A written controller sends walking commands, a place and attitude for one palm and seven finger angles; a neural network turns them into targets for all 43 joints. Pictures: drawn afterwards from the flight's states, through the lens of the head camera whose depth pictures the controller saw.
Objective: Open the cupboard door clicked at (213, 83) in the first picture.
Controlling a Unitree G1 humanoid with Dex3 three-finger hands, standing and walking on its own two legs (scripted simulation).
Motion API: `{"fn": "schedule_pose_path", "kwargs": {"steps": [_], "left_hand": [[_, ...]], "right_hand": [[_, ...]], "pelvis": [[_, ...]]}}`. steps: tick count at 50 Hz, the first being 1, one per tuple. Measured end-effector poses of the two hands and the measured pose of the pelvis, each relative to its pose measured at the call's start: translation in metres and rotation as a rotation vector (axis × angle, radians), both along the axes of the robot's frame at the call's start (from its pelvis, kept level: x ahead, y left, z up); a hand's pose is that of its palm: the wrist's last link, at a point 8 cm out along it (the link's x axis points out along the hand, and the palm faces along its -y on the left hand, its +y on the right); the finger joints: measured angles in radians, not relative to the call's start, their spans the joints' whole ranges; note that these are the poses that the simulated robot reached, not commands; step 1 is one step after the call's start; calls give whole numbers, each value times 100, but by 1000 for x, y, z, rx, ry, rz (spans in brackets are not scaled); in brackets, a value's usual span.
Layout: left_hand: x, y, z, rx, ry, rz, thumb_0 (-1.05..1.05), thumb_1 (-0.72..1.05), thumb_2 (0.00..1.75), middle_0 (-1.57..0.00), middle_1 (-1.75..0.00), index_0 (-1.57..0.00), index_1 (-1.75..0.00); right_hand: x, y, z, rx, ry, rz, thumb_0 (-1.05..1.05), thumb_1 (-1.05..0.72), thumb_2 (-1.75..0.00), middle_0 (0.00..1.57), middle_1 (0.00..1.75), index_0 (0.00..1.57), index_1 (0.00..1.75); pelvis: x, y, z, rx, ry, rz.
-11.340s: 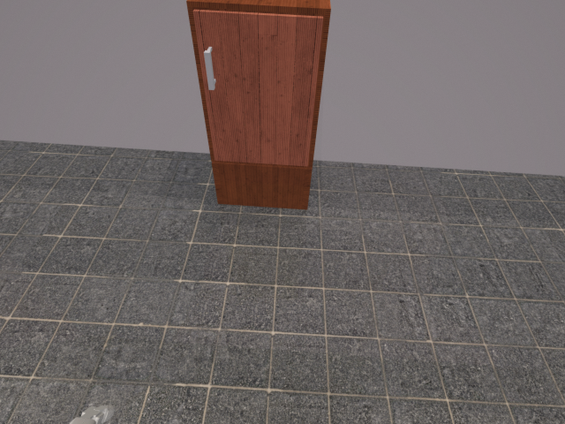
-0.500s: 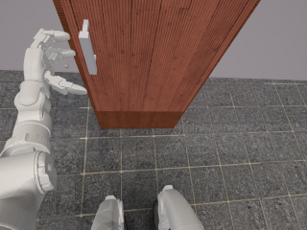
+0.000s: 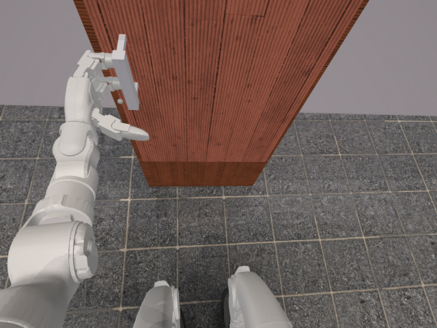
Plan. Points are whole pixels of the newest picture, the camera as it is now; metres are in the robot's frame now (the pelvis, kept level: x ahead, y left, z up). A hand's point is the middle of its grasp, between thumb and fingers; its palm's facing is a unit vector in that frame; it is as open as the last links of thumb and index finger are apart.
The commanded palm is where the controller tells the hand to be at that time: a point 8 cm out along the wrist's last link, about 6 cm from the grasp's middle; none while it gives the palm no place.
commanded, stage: slide the fingers in behind the handle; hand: left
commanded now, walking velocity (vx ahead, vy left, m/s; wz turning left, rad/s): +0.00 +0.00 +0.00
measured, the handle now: (128, 75) +0.56 +0.12 +0.06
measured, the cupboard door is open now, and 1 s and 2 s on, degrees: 0 0 10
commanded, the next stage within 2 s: close the thumb around the handle in 0.70 s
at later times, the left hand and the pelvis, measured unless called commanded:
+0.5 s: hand (134, 99) +0.51 +0.11 +0.05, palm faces -0.05 -1.00 -0.04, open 13.9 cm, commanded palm +0.49 +0.16 +0.05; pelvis -0.01 -0.01 +0.00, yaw +1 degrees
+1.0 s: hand (134, 100) +0.51 +0.11 +0.05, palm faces -0.06 -1.00 -0.03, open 12.9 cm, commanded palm +0.48 +0.15 +0.05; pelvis +0.00 +0.00 +0.00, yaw +0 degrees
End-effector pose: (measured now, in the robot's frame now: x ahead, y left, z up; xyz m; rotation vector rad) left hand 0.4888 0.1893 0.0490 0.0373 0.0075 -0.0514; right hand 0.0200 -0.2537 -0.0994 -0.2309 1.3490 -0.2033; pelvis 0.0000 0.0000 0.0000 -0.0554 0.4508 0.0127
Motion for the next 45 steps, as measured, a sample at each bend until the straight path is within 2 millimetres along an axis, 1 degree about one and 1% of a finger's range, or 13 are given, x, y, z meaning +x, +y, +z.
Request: {"fn": "schedule_pose_path", "kwargs": {"steps": [6, 11, 16, 27, 35, 42, 45], "left_hand": [[-4, -11, 3, -7, -8, -13, -1, -50, 30, -30, -120, -31, -120], [0, -18, -1, -13, 11, -4, -1, -50, 30, -31, -120, -31, -120], [2, -25, 2, -2, -21, -7, -1, -50, 30, -31, -120, -30, -120], [3, -24, 2, 3, 2, 3, -1, -50, 30, -31, -121, -32, -121], [3, -22, 1, -6, -2, -3, -1, -50, 30, -32, -121, -32, -121], [-1, -22, 1, -5, -3, -9, -1, -50, 30, -31, -120, -31, -120], [-1, -22, 0, -7, 0, -7, -1, -47, 31, -31, -120, -31, -120]], "right_hand": [[-2, -3, -1, 8, 5, 3, 0, -90, -89, 21, 30, 20, 29], [-4, -9, -1, -4, -3, 4, 0, -90, -89, 21, 30, 20, 29], [-8, -13, -2, -8, 1, 4, 0, -90, -89, 21, 30, 20, 29], [-12, -14, -4, 0, 13, -1, 0, -91, -89, 21, 30, 20, 29], [-11, -13, -2, -7, 1, -1, 0, -90, -89, 21, 30, 20, 29], [-9, -10, -1, -2, 0, -1, 0, -90, -89, 21, 30, 20, 29], [-8, -8, -1, -1, -1, 1, 0, -90, -89, 21, 30, 20, 29]], "pelvis": [[-1, -4, 1, 5, -6, 3], [-4, -8, -1, 8, -3, 5], [-5, -9, -3, 10, 5, 4], [-6, -12, -3, 14, 5, 3], [-6, -11, -3, 11, 6, 1], [-4, -7, -1, 10, 1, 0], [-3, -6, -1, 9, 0, 1]]}}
